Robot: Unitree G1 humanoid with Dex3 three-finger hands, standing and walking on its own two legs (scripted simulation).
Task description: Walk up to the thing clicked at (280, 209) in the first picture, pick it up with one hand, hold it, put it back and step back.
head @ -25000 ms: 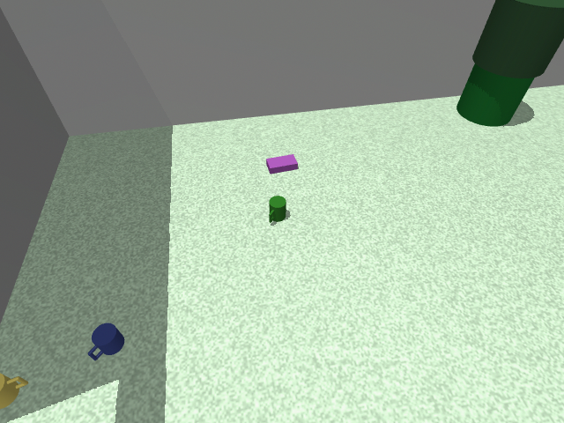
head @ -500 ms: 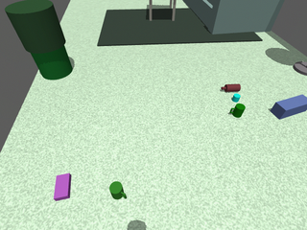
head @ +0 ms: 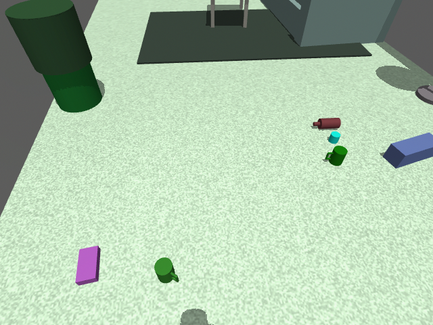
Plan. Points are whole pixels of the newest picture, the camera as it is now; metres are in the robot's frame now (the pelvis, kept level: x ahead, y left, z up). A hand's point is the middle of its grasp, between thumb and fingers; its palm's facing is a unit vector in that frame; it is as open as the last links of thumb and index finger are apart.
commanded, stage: walk up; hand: left
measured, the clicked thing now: (167, 272) +0.50 +0.23 -0.73
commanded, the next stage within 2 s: none
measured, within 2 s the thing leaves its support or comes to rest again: neither
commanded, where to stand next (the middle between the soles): +0.12 +0.01 m, yaw +0 degrees
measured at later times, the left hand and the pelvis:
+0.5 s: hand out of the picture +0.05 +0.31 -0.19, palm faces -0.05 -0.94 -0.35, open 7.4 cm; pelvis -0.09 +0.05 -0.02, yaw +0 degrees
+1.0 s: hand out of the picture -0.08 +0.29 -0.15, palm faces -0.06 -0.91 -0.41, open 7.4 cm; pelvis -0.21 +0.04 -0.02, yaw -3 degrees
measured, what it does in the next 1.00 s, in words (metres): walks backwards: left foot, then right foot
